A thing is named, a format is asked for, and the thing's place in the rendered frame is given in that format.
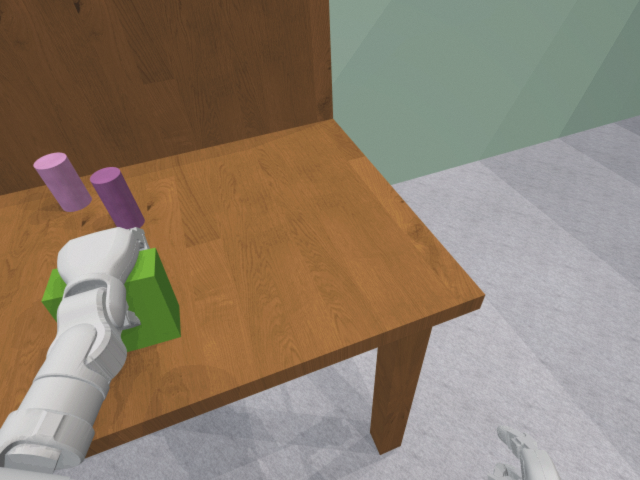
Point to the left robot hand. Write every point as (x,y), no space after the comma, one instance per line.
(113,252)

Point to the table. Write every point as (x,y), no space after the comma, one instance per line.
(285,247)

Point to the sponge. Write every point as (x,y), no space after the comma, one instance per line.
(148,293)

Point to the left robot forearm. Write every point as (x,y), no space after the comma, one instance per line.
(53,426)

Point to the right robot hand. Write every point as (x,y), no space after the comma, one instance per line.
(535,464)

